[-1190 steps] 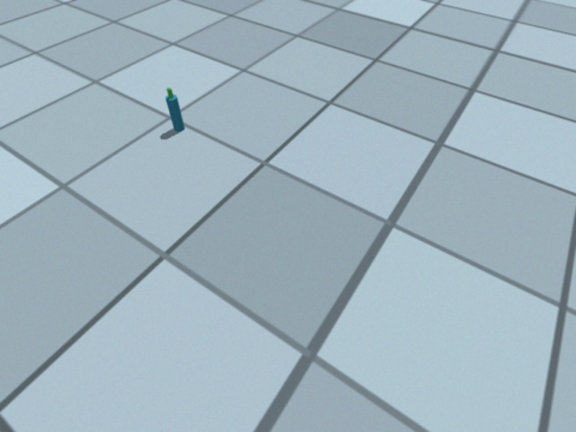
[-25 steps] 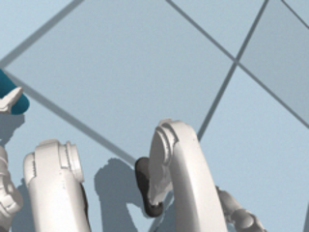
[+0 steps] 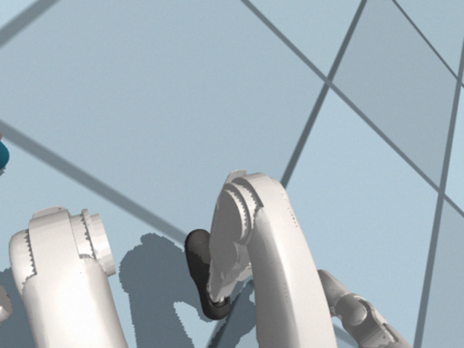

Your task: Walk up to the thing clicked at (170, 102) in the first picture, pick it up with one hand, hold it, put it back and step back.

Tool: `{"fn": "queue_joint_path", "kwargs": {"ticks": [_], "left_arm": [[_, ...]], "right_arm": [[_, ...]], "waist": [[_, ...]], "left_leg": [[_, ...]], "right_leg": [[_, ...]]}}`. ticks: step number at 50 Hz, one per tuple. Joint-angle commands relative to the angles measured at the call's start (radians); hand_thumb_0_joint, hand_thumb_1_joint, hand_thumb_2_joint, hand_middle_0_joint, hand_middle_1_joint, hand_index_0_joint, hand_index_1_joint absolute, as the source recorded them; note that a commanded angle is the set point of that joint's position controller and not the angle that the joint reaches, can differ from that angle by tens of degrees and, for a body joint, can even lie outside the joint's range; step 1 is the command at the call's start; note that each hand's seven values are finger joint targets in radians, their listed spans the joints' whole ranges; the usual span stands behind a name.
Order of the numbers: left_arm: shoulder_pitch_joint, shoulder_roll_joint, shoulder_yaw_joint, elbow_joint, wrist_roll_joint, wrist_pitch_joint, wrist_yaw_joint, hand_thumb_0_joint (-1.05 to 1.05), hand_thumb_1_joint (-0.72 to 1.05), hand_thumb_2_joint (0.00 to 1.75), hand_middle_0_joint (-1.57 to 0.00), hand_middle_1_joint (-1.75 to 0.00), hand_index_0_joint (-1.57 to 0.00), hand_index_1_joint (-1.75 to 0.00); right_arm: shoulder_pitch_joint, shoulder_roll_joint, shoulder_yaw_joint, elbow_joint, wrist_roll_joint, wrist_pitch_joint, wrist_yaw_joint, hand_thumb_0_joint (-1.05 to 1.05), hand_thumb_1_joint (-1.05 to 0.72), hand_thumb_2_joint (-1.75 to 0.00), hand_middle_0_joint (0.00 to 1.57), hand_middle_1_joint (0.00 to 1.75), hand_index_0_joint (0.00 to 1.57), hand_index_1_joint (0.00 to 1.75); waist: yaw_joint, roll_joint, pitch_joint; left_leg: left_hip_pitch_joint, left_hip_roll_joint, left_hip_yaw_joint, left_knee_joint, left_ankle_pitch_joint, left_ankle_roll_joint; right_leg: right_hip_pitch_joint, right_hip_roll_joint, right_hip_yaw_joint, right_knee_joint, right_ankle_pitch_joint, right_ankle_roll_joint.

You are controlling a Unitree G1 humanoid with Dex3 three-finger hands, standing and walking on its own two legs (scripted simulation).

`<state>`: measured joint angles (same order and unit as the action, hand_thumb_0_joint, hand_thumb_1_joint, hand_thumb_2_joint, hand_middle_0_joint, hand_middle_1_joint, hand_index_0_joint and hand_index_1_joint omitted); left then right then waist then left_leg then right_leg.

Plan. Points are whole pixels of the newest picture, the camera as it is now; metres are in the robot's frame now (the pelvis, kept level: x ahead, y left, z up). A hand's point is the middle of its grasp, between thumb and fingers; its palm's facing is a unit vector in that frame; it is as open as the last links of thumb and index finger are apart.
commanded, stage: lower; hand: left
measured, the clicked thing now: out of the picture +0.44 +0.29 -0.13
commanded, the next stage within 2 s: loosen in 0.76 s
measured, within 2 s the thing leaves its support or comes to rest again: rests again in 1.28 s
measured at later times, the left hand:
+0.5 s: hand out of the picture +0.45 +0.29 -0.16, palm faces +0.35 -0.93 -0.02, open 9.2 cm
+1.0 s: hand out of the picture +0.45 +0.29 -0.17, palm faces +0.37 -0.93 +0.00, open 9.2 cm
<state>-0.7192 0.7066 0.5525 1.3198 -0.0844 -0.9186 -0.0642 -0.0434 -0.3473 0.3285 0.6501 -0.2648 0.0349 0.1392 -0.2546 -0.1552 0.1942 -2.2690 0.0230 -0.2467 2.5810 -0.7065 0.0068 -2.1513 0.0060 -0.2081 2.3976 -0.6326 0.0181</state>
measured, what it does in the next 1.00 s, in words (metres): stands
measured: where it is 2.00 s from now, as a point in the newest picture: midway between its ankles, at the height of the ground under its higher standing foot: (159, 313)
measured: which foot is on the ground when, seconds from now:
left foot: down 0.00-1.00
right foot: down 0.00-1.00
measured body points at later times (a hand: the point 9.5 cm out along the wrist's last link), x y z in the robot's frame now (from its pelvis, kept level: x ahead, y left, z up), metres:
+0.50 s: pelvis +0.00 +0.01 +0.00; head +0.24 +0.16 +0.34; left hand +0.42 +0.34 -0.15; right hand +0.12 -0.26 -0.06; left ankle +0.08 +0.12 -0.26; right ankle +0.13 -0.11 -0.26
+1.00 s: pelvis -0.01 +0.01 +0.00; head +0.24 +0.17 +0.33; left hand +0.42 +0.34 -0.16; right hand +0.13 -0.25 -0.06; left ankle +0.08 +0.12 -0.26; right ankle +0.13 -0.11 -0.26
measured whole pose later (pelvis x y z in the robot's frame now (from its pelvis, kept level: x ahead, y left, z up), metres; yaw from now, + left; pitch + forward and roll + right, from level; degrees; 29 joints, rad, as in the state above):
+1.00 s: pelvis -0.01 +0.01 +0.00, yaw -3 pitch +17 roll -16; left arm -0.72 0.81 0.54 1.39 -0.08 -1.00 -0.03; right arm -0.12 -0.36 0.44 0.60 -0.31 0.03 0.14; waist -0.26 -0.23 0.27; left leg -2.25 0.03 -0.30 2.62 -0.71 0.02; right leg -2.11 0.04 -0.25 2.38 -0.61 0.05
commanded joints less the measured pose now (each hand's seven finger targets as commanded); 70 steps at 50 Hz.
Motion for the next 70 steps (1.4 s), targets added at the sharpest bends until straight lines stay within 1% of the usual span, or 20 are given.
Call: {"fn": "queue_joint_path", "kwargs": {"ticks": [1,5,8,9,16,18,23,25,31,37,42,43,44,49,51,54,55,58,63,70], "left_arm": [[-0.294,0.228,0.005,-0.201,-0.001,-0.111,0.001,0.00,0.25,1.31,-1.39,-1.47,-1.39,-1.48],[-0.301,0.226,-0.007,-0.178,0.001,-0.119,-0.002,0.00,0.24,1.30,-1.37,-1.45,-1.37,-1.46],[-0.322,0.266,0.015,-0.206,-0.004,-0.125,0.008,0.00,0.24,1.30,-1.37,-1.45,-1.37,-1.46],[-0.281,0.242,0.021,-0.173,-0.009,-0.122,0.009,0.00,0.24,1.31,-1.37,-1.46,-1.38,-1.47],[-0.284,0.245,-0.013,-0.190,0.009,-0.129,0.019,0.00,0.24,1.30,-1.38,-1.45,-1.38,-1.46],[-0.294,0.246,-0.020,-0.178,0.011,-0.131,0.022,0.00,0.27,1.29,-1.37,-1.43,-1.37,-1.45],[-0.278,0.270,0.014,-0.172,-0.007,-0.143,0.035,0.00,0.28,1.29,-1.37,-1.43,-1.37,-1.45],[-0.268,0.255,0.010,-0.147,-0.010,-0.145,0.039,0.00,0.28,1.30,-1.37,-1.44,-1.37,-1.45],[-0.290,0.282,-0.012,-0.144,0.004,-0.158,0.036,0.00,0.26,1.30,-1.36,-1.43,-1.36,-1.45],[-0.268,0.305,0.019,-0.139,-0.011,-0.165,0.038,0.00,0.24,1.29,-1.38,-1.42,-1.37,-1.44],[-0.255,0.283,-0.007,-0.108,-0.001,-0.167,0.037,0.00,0.28,1.31,-1.38,-1.43,-1.38,-1.45],[-0.269,0.311,0.001,-0.123,-0.003,-0.169,0.037,0.00,0.26,1.30,-1.38,-1.42,-1.37,-1.45],[-0.267,0.281,-0.022,-0.114,-0.003,-0.169,0.034,0.00,0.24,1.22,-1.38,-1.39,-1.40,-1.39],[-0.267,0.295,-0.012,-0.115,-0.010,-0.170,0.031,0.00,0.05,0.84,-1.16,-1.09,-1.18,-1.07],[-0.260,0.279,-0.015,-0.113,-0.012,-0.171,0.033,0.00,-0.05,0.75,-1.11,-1.01,-1.13,-1.00],[-0.275,0.300,-0.009,-0.122,-0.010,-0.172,0.035,0.00,-0.23,0.59,-0.90,-0.78,-0.89,-0.79],[-0.281,0.283,-0.027,-0.117,-0.007,-0.173,0.034,0.00,-0.25,0.54,-0.84,-0.72,-0.84,-0.73],[-0.251,0.290,-0.016,-0.091,-0.006,-0.164,0.034,0.00,-0.37,0.41,-0.72,-0.58,-0.72,-0.59],[-0.195,0.278,-0.011,-0.065,-0.007,-0.151,0.029,0.00,-0.49,0.27,-0.58,-0.44,-0.58,-0.44],[-0.222,0.282,-0.014,-0.085,-0.017,-0.156,0.028,0.00,-0.56,0.16,-0.40,-0.27,-0.40,-0.28]], "right_arm": [[0.108,-0.315,-0.079,-0.012,-0.016,0.011,-0.018,0.00,-0.90,-0.91,0.20,0.30,0.20,0.30],[0.092,-0.326,-0.067,-0.022,-0.023,0.011,-0.017,0.00,-0.91,-0.91,0.20,0.30,0.20,0.30],[0.077,-0.337,-0.065,-0.024,-0.027,0.010,-0.018,0.00,-0.90,-0.90,0.20,0.30,0.20,0.30],[0.083,-0.340,-0.060,-0.026,-0.028,0.010,-0.017,0.00,-0.90,-0.90,0.20,0.30,0.20,0.30],[0.069,-0.346,-0.048,-0.029,-0.036,0.012,-0.016,0.00,-0.90,-0.90,0.20,0.30,0.20,0.30],[0.068,-0.346,-0.045,-0.031,-0.037,0.013,-0.017,0.00,-0.90,-0.90,0.20,0.30,0.20,0.30],[0.059,-0.348,-0.030,-0.038,-0.040,0.014,-0.014,0.00,-0.90,-0.90,0.20,0.30,0.20,0.30],[0.056,-0.352,-0.026,-0.044,-0.042,0.014,-0.015,0.00,-0.90,-0.90,0.20,0.30,0.20,0.30],[0.032,-0.350,-0.014,-0.048,-0.048,0.014,-0.016,0.00,-0.89,-0.90,0.20,0.30,0.20,0.30],[0.028,-0.358,-0.006,-0.049,-0.052,0.011,-0.018,0.00,-0.89,-0.90,0.20,0.30,0.20,0.30],[0.013,-0.363,-0.002,-0.049,-0.054,0.011,-0.017,0.00,-0.89,-0.90,0.20,0.30,0.20,0.30],[0.013,-0.363,0.001,-0.053,-0.055,0.012,-0.020,0.00,-0.89,-0.90,0.20,0.30,0.20,0.30],[0.011,-0.358,0.002,-0.050,-0.057,0.013,-0.019,0.00,-0.91,-0.90,0.20,0.30,0.20,0.30],[0.012,-0.363,0.005,-0.052,-0.057,0.014,-0.021,0.00,-0.91,-0.89,0.20,0.30,0.20,0.30],[0.012,-0.359,0.007,-0.056,-0.058,0.012,-0.019,0.00,-0.90,-0.89,0.20,0.30,0.20,0.30],[0.004,-0.368,0.003,-0.058,-0.057,0.013,-0.020,0.00,-0.91,-0.90,0.20,0.30,0.20,0.30],[-0.005,-0.368,0.005,-0.061,-0.057,0.013,-0.020,0.00,-0.90,-0.90,0.20,0.30,0.20,0.30],[0.002,-0.365,0.006,-0.061,-0.057,0.018,-0.020,0.00,-0.90,-0.90,0.20,0.30,0.20,0.30],[0.001,-0.366,0.010,-0.070,-0.057,0.025,-0.021,0.00,-0.90,-0.90,0.20,0.30,0.20,0.30],[-0.003,-0.366,0.012,-0.076,-0.053,0.024,-0.020,0.00,-0.90,-0.90,0.20,0.30,0.20,0.30]], "waist": [[-0.061,0.451,-0.658],[-0.079,0.466,-0.638],[-0.067,0.488,-0.628],[-0.073,0.485,-0.639],[-0.084,0.524,-0.633],[-0.092,0.501,-0.612],[-0.082,0.488,-0.619],[-0.092,0.478,-0.616],[-0.097,0.471,-0.582],[-0.089,0.481,-0.600],[-0.104,0.491,-0.559],[-0.100,0.484,-0.563],[-0.108,0.472,-0.556],[-0.105,0.469,-0.556],[-0.105,0.460,-0.570],[-0.104,0.475,-0.549],[-0.112,0.483,-0.531],[-0.100,0.469,-0.528],[-0.088,0.460,-0.525],[-0.103,0.466,-0.518]], "left_leg": [[0.411,0.026,0.060,-0.291,0.165,-0.017],[0.423,0.028,0.049,-0.295,0.136,-0.018],[0.433,0.031,0.041,-0.304,0.100,-0.022],[0.461,0.033,0.034,-0.302,0.136,-0.025],[0.508,0.041,0.012,-0.307,0.199,-0.036],[0.468,0.038,0.018,-0.301,0.169,-0.029],[0.466,0.039,0.013,-0.292,0.176,-0.027],[0.472,0.040,0.009,-0.290,0.182,-0.027],[0.426,0.041,0.015,-0.281,0.135,-0.022],[0.457,0.046,0.007,-0.282,0.163,-0.028],[0.466,0.051,-0.014,-0.297,0.155,-0.034],[0.447,0.048,-0.004,-0.288,0.148,-0.028],[0.440,0.048,0.000,-0.279,0.155,-0.026],[0.439,0.049,-0.007,-0.282,0.152,-0.025],[0.452,0.050,-0.011,-0.282,0.165,-0.028],[0.453,0.053,-0.017,-0.293,0.129,-0.029],[0.457,0.056,-0.027,-0.305,0.121,-0.033],[0.436,0.052,-0.013,-0.294,0.116,-0.029],[0.447,0.055,-0.018,-0.300,0.145,-0.031],[0.437,0.055,-0.024,-0.300,0.134,-0.029]], "right_leg": [[0.351,0.052,-0.040,-0.187,0.196,-0.034],[0.334,0.052,-0.053,-0.186,0.178,-0.034],[0.310,0.053,-0.061,-0.184,0.148,-0.036],[0.325,0.052,-0.065,-0.176,0.180,-0.034],[0.312,0.055,-0.076,-0.158,0.227,-0.036],[0.326,0.056,-0.076,-0.169,0.213,-0.034],[0.348,0.060,-0.080,-0.170,0.217,-0.031],[0.354,0.061,-0.084,-0.171,0.225,-0.029],[0.349,0.070,-0.084,-0.178,0.193,-0.029],[0.364,0.072,-0.091,-0.172,0.211,-0.030],[0.332,0.070,-0.106,-0.160,0.206,-0.030],[0.350,0.074,-0.101,-0.172,0.202,-0.029],[0.353,0.074,-0.099,-0.173,0.212,-0.027],[0.359,0.076,-0.104,-0.171,0.208,-0.028],[0.363,0.078,-0.108,-0.172,0.216,-0.028],[0.331,0.076,-0.110,-0.170,0.190,-0.029],[0.317,0.072,-0.115,-0.166,0.182,-0.029],[0.334,0.077,-0.111,-0.176,0.177,-0.028],[0.338,0.078,-0.116,-0.174,0.195,-0.028],[0.336,0.079,-0.119,-0.171,0.194,-0.028]]}}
